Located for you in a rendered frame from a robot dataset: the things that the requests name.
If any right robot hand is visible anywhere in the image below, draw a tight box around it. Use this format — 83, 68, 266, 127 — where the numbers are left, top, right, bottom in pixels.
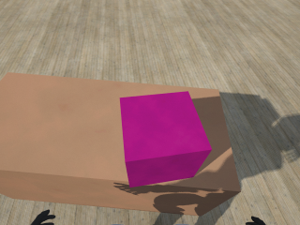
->
246, 216, 266, 225

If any pedestal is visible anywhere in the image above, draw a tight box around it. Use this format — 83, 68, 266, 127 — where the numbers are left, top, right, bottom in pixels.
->
0, 72, 241, 217

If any carton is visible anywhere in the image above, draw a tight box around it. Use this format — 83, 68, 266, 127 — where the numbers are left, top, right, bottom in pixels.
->
120, 91, 212, 188

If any left robot hand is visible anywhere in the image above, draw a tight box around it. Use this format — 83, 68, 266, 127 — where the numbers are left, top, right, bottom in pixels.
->
31, 209, 55, 225

